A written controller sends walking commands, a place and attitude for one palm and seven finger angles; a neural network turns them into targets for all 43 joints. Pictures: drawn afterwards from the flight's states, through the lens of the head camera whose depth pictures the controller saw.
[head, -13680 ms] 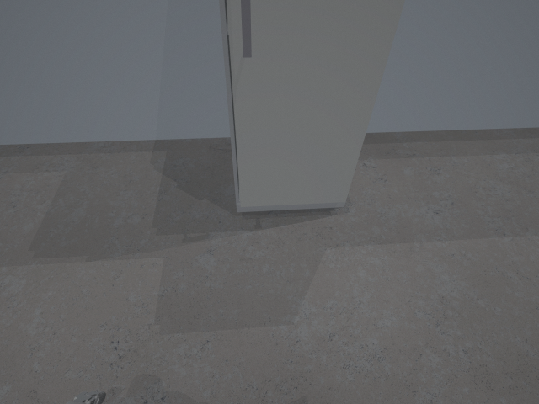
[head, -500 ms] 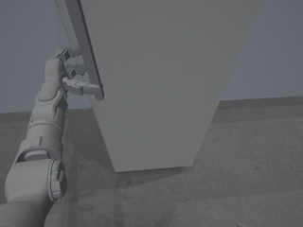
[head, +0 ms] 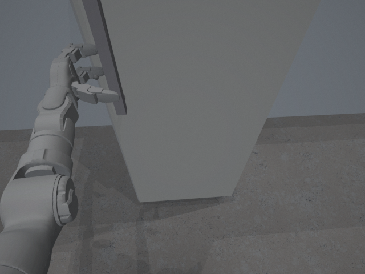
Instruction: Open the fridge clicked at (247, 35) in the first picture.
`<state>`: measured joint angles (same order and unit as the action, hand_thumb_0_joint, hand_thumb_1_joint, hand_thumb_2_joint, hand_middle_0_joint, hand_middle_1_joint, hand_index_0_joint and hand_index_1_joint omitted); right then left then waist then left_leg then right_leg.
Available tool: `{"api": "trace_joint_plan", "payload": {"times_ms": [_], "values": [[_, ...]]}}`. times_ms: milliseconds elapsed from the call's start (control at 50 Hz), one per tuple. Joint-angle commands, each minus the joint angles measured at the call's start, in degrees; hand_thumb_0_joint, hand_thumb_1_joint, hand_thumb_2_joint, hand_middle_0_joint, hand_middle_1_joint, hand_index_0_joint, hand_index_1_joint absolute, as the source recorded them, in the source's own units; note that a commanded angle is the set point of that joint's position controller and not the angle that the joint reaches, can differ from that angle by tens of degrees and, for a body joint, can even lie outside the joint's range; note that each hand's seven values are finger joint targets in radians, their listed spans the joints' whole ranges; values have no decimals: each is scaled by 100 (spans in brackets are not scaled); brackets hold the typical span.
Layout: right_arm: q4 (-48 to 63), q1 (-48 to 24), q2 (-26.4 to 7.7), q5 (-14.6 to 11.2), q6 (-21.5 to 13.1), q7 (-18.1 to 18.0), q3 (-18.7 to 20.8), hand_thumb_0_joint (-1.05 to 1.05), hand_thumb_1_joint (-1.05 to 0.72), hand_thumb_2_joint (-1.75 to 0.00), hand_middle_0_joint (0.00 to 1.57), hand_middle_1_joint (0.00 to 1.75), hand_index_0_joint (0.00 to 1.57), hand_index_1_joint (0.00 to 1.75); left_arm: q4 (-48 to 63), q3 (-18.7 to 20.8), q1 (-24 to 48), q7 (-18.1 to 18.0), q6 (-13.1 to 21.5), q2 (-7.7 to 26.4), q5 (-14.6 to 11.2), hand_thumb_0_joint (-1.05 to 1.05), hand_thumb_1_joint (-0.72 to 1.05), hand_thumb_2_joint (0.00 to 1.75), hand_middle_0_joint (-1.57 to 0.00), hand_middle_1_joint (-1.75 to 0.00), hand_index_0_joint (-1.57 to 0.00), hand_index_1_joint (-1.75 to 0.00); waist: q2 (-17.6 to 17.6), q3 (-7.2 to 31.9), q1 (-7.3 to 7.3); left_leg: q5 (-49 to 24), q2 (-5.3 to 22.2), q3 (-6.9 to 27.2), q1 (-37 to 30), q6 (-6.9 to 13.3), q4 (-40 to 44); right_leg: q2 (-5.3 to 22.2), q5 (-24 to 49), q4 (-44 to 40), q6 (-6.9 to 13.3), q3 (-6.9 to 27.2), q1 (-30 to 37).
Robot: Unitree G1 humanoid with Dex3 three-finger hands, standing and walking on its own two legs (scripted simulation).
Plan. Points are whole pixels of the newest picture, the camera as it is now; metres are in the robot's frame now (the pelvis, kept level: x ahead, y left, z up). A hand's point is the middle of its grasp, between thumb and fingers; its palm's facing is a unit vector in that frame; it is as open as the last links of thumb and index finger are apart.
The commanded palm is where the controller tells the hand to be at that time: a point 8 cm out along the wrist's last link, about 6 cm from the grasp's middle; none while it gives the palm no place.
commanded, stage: slide the fingers in behind the handle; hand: left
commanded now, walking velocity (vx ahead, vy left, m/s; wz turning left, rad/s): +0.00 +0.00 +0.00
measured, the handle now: (102, 30) +0.52 +0.16 +0.26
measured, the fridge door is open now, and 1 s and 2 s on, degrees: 0 0 0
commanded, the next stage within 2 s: grip the handle and tug to test in 1.88 s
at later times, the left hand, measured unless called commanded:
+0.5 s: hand (103, 80) +0.47 +0.17 +0.18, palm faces +0.09 -1.00 +0.01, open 13.9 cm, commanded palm +0.45 +0.22 +0.18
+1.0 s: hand (112, 82) +0.46 +0.15 +0.18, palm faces +0.09 -1.00 +0.01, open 14.0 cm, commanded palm +0.44 +0.20 +0.18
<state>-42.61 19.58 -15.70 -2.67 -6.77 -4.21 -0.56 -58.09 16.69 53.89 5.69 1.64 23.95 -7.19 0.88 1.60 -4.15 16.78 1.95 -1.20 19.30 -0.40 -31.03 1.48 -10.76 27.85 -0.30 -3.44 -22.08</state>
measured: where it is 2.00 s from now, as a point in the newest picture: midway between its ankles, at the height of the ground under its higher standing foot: outside the picture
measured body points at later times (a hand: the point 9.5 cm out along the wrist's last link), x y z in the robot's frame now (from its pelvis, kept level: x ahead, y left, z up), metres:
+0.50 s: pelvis +0.00 +0.00 +0.00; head +0.03 +0.00 +0.45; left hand +0.46 +0.22 +0.18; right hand +0.06 -0.26 -0.12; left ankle -0.01 +0.12 -0.73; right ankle +0.03 -0.13 -0.73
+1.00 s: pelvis +0.00 +0.00 +0.00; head +0.02 -0.01 +0.45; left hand +0.45 +0.20 +0.18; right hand +0.10 -0.26 -0.11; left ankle -0.01 +0.12 -0.73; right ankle +0.03 -0.13 -0.73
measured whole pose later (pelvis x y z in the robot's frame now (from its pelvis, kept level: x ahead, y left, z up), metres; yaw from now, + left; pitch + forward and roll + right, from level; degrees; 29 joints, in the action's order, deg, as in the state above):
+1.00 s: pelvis +0.00 +0.00 +0.00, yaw +0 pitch +3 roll +0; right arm -41.7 16.4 -14.4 -2.8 -5.8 -4.1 -0.9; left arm -49.1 13.7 48.4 1.4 -1.8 17.1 -7.5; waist 1.4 1.9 -2.5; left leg 16.5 2.2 -1.5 15.5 -0.8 -29.1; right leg 1.1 -10.9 27.0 0.0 -3.1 -18.9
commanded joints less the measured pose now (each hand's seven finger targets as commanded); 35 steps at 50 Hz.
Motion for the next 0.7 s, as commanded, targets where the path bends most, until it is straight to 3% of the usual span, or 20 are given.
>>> {"api": "trace_joint_plan", "payload": {"times_ms": [0,60,100,140,200,240,280,300,340,400,420,440,460,480,500,540,620,640,680], "values": [[458,319,-898,5,-230,-68,288,0,-90,-90,20,30,20,30,1129,164,3349,-44,540,1351,52,0,-50,30,-30,-120,-30,-120,-57,1885,-221,-1144,-178,150,-410,88,368,-199,992,-176,108,130,945],[436,338,-847,13,-281,-56,286,0,-90,-90,20,30,20,30,1081,-27,3581,-28,599,1125,78,0,-50,30,-30,-120,-30,-120,147,1921,-282,-1107,-188,143,-448,84,337,-207,966,-158,110,141,841],[441,371,-876,17,-282,-41,291,0,-90,-90,20,30,20,30,1025,145,3290,-24,639,1296,65,0,-50,30,-30,-120,-30,-120,134,2002,-175,-1115,-183,159,-434,73,340,-215,922,-150,126,134,914],[459,345,-845,8,-303,-34,269,0,-90,-90,20,30,20,30,1130,-68,3469,17,659,1076,34,0,-50,30,-30,-120,-30,-120,247,1933,-252,-1039,-180,160,-432,66,352,-212,875,-153,120,137,837],[492,344,-868,14,-312,-30,299,0,-90,-90,20,30,20,30,1297,95,3209,17,688,1202,8,0,-50,30,-30,-120,-30,-120,254,2144,-137,-1169,-177,169,-522,59,348,-228,934,-119,138,121,955],[547,261,-813,-5,-339,-19,290,0,-90,-90,20,30,20,30,1524,-65,3066,20,664,926,-52,0,-50,30,-30,-120,-30,-120,305,2169,-106,-1248,-156,180,-612,42,368,-244,968,-118,138,103,968],[530,253,-853,-24,-328,-30,288,0,-90,-90,20,30,20,30,1319,124,2818,1,536,1053,-110,0,-50,30,-30,-120,-30,-120,-47,1923,-82,-1105,-144,158,-436,72,400,-255,873,-165,125,91,954],[518,270,-893,-9,-295,-45,288,0,-90,-90,20,30,20,30,1358,296,2809,-30,521,1298,-85,0,-50,30,-30,-120,-30,-120,-6,1961,-25,-1131,-151,155,-392,65,436,-237,887,-165,136,93,1075],[579,194,-824,-20,-301,-33,273,0,-90,-90,20,30,20,30,1538,102,2877,-75,458,1045,-50,0,-50,30,-30,-120,-30,-120,50,1888,-68,-1130,-152,121,-416,74,450,-232,897,-182,123,94,1031],[664,121,-812,-7,-286,-24,282,0,-90,-90,20,30,20,30,1896,216,2507,-185,449,1125,1,0,-50,30,-30,-120,-30,-120,179,2076,106,-1437,-149,107,-541,60,451,-240,1131,-137,155,95,1251],[684,60,-773,-20,-285,-19,270,0,-90,-90,20,30,20,30,1986,138,2477,-196,429,1010,-24,0,-50,30,-30,-120,-30,-120,243,2051,87,-1446,-146,80,-559,63,456,-239,1181,-152,148,109,1246],[658,67,-777,-27,-280,-28,270,0,-90,-90,20,30,20,30,1891,164,2487,-214,385,1008,-36,0,-50,30,-30,-120,-30,-120,6,1912,36,-1354,-139,70,-494,82,447,-243,1149,-184,128,107,1205],[643,64,-801,-25,-256,-41,269,0,-90,-90,20,30,20,30,1923,261,2592,-240,370,1182,-16,0,-50,30,-30,-120,-30,-120,-21,1874,42,-1269,-138,76,-441,78,489,-235,1093,-200,130,117,1232],[677,28,-777,-28,-259,-38,268,0,-90,-90,20,30,20,30,1970,123,2593,-239,338,978,-25,0,-50,30,-30,-120,-30,-120,-64,1896,25,-1251,-151,57,-482,94,494,-239,1091,-215,123,119,1235],[673,18,-798,-22,-244,-55,285,0,-90,-90,20,30,20,30,1985,276,2535,-269,334,1162,-1,0,-50,30,-30,-120,-30,-120,-75,1925,64,-1316,-142,53,-510,101,479,-230,1138,-213,128,127,1303],[684,-41,-746,-36,-244,-58,261,0,-90,-90,20,30,20,30,2139,74,2636,-269,318,939,1,0,-50,30,-30,-120,-30,-120,113,1929,27,-1377,-151,45,-594,90,472,-227,1209,-213,131,133,1253],[708,-106,-730,-51,-213,-67,265,0,-90,-90,20,30,20,30,2199,-8,2393,-255,257,784,-39,0,-50,30,-30,-120,-30,-120,76,2006,75,-1559,-150,40,-703,81,479,-222,1379,-204,142,113,1365],[709,-146,-709,-55,-214,-65,252,0,-90,-90,20,30,20,30,2202,-170,2500,-247,217,590,-50,0,-50,30,-30,-120,-30,-120,117,1891,21,-1484,-149,45,-703,75,487,-223,1308,-227,133,105,1277],[669,-146,-720,-53,-206,-73,260,0,-90,-90,20,30,20,30,2119,-145,2535,-273,140,570,-73,0,-50,30,-30,-120,-30,-120,3,1842,7,-1414,-159,48,-707,88,486,-224,1263,-253,129,104,1223]]}}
